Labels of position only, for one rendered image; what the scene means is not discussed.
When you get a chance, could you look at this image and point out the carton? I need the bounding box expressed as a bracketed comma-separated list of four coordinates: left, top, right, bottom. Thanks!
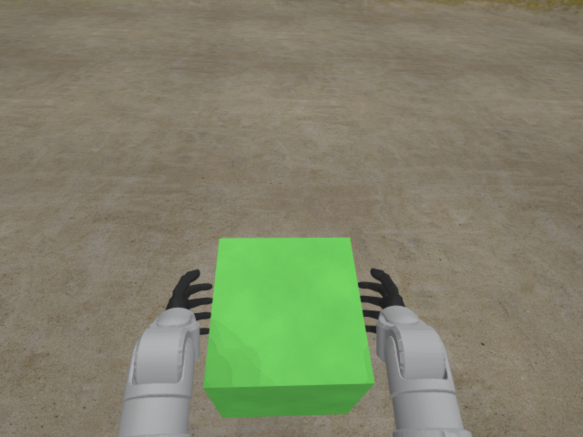
[203, 238, 374, 418]

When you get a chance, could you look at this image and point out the robot left hand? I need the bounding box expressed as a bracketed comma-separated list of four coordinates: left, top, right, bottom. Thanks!
[166, 269, 213, 335]

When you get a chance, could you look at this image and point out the robot left forearm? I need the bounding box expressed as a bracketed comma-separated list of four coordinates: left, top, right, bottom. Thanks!
[118, 308, 199, 437]

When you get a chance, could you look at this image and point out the robot right forearm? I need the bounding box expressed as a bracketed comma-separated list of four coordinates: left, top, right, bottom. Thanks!
[376, 306, 472, 437]

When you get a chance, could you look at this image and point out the robot right hand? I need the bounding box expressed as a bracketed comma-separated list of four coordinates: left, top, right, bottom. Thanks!
[358, 269, 405, 333]

